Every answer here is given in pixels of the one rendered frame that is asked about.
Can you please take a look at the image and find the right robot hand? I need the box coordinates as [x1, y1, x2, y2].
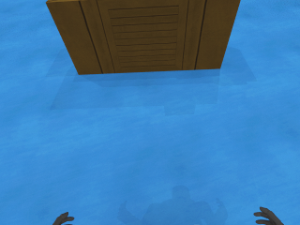
[253, 206, 284, 225]

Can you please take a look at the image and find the left robot hand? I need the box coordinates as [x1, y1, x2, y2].
[53, 212, 74, 225]

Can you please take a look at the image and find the pedestal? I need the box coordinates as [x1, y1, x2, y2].
[46, 0, 241, 75]

